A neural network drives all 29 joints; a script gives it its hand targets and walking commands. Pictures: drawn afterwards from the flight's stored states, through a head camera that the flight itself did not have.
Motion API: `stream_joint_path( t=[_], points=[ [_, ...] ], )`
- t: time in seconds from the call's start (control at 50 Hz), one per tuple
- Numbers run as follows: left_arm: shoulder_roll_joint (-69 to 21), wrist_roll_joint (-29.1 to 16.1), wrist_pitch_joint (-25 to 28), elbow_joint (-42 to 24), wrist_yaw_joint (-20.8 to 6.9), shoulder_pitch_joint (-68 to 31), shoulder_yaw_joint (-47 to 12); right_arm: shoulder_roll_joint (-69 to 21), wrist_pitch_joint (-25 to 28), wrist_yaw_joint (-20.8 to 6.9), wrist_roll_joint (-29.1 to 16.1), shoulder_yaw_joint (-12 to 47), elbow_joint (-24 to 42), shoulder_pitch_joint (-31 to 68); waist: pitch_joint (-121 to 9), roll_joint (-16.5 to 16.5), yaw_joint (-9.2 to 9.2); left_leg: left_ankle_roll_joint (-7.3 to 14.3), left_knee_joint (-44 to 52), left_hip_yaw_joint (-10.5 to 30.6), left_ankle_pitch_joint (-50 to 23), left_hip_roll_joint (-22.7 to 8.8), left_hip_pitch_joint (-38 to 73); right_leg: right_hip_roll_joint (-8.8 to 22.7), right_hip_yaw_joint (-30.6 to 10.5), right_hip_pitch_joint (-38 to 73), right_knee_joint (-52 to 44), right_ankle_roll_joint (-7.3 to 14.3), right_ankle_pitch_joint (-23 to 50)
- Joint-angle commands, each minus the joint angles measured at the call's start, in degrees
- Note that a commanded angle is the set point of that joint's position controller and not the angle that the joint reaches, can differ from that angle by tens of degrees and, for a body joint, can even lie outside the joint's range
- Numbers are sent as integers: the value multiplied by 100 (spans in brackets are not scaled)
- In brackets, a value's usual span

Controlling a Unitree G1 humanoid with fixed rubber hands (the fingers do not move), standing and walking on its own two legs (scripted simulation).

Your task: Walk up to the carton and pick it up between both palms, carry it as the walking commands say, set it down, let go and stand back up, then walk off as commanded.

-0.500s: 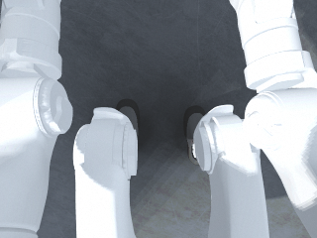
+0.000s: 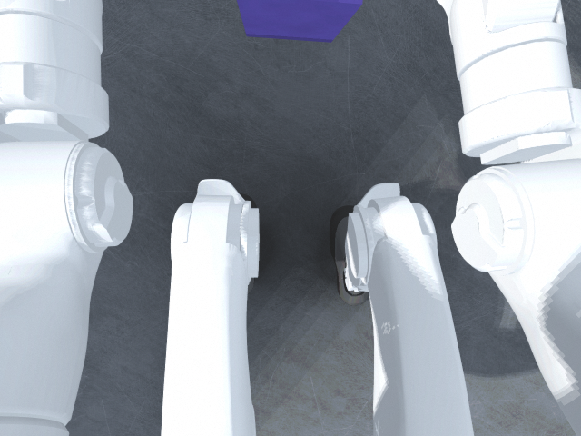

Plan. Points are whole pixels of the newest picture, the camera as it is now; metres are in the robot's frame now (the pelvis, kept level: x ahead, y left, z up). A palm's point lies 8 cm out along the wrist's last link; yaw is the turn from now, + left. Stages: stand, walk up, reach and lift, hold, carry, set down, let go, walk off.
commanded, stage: set down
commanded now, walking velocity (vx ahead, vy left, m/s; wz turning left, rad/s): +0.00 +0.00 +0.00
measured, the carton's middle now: out of the picture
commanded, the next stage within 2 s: let go in 0.78 s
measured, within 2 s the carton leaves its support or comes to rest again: neither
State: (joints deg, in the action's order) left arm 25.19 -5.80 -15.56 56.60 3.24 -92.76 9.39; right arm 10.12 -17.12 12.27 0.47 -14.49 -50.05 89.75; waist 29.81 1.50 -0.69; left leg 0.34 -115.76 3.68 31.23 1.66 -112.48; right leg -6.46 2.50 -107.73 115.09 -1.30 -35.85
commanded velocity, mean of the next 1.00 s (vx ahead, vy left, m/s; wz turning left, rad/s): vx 0.00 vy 0.00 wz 0.00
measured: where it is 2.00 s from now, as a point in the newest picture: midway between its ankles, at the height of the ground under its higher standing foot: (295, 267)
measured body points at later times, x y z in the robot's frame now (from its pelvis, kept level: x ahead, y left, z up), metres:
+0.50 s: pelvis +0.01 +0.00 +0.13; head +0.36 +0.04 +0.39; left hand +0.61 +0.23 +0.04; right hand +0.60 -0.10 +0.04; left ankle +0.13 +0.11 -0.41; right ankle +0.11 -0.12 -0.41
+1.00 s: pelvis +0.03 +0.00 +0.23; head +0.35 +0.05 +0.54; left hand +0.59 +0.23 +0.12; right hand +0.58 -0.12 +0.13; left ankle +0.13 +0.11 -0.41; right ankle +0.11 -0.12 -0.41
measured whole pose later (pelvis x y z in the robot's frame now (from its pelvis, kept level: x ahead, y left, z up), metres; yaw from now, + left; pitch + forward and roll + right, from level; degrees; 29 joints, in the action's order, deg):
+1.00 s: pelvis +0.03 +0.00 +0.23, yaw +2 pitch +34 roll -4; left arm 19.2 4.2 -14.7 61.4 0.8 -81.2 15.5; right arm 8.1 -15.4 7.8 1.3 -19.0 -46.4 71.3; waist 12.4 0.4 0.9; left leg 0.3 -62.4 4.5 16.3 1.7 -79.8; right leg -4.7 -0.6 -75.5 60.8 -1.3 -19.3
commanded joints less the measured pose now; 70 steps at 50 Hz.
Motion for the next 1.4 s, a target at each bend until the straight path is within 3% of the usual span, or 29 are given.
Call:
stream_joint_path(
  t=[0.0,0.12,0.28,0.58,0.66,0.68,0.72,0.8,0.86,0.94,1.02,1.1,1.24,1.38],
  points=[
    [658,79,-38,-984,112,-1929,-34,945,0,145,-327,-131,1431,1625,-10034,-898,305,-28,1674,-568,-2114,294,5111,-177,247,3107,-1760,-144,1968],
    [587,106,-130,-1019,100,-1686,22,959,-76,116,-308,-168,1602,1335,-10289,-869,371,-22,2161,-484,-2539,360,5667,-174,236,3306,-2290,-183,2252],
    [700,106,-245,-1121,45,-1613,131,919,-228,122,-422,-31,1958,1306,-10856,-692,260,54,2962,-488,-2879,424,6378,-154,152,4171,-3095,-287,2593],
    [654,375,-262,-857,-106,-1495,381,794,-280,-13,-193,-219,1786,1038,-10683,-671,377,111,4659,-393,-3186,314,7712,-82,85,5280,-4811,-335,2939],
    [509,477,-164,-656,-157,-1500,430,652,-194,-98,-101,-295,1521,990,-10439,-749,359,81,5064,-379,-3187,250,7957,-38,91,5345,-5204,-318,2887],
    [432,506,-141,-434,-168,-1499,442,663,-162,-117,-1,-373,1308,974,-10195,-749,433,58,5141,-353,-3099,225,7892,-26,113,5205,-5306,-304,2765],
    [252,647,-56,-111,-210,-1317,538,503,-79,-181,189,-469,900,791,-9579,-711,412,24,5331,-348,-3035,207,7693,0,117,5033,-5468,-263,2682],
    [-213,840,101,29,-345,-884,635,142,79,-392,434,-605,499,155,-8368,-760,501,-21,5738,-311,-2791,157,7421,19,92,4611,-5858,-173,2424],
    [-321,1079,205,90,-379,-499,876,21,227,-502,591,-709,515,-176,-7825,-666,429,-33,5993,-290,-2691,139,7182,50,49,4596,-6106,-167,2385],
    [-417,1336,243,-79,-330,193,1031,-22,302,-560,772,-666,767,-849,-8170,-635,354,-60,6230,-322,-3084,163,7620,75,14,5176,-6392,-171,2754],
    [-540,1371,277,-950,-64,1054,947,300,455,-646,858,-297,2013,-1537,-9491,-715,285,-104,6204,-234,-4255,195,8866,68,81,5927,-6452,-167,3615],
    [-656,1108,231,-2016,61,2011,503,307,425,-820,557,291,2775,-2526,-9698,-675,195,-46,6389,-203,-4685,212,9516,96,52,6454,-6610,-123,3923],
    [-1139,875,522,-2505,-70,4450,65,130,725,-1014,212,676,2889,-4942,-8291,-650,161,37,6976,-153,-5038,184,9561,166,-108,6851,-7148,-106,4373],
    [-1312,675,994,-2694,-158,6300,-242,147,1203,-1185,-76,993,2999,-6693,-7267,-419,90,67,7561,-186,-4749,103,9546,266,-263,7458,-7693,-109,4455]
  ],
)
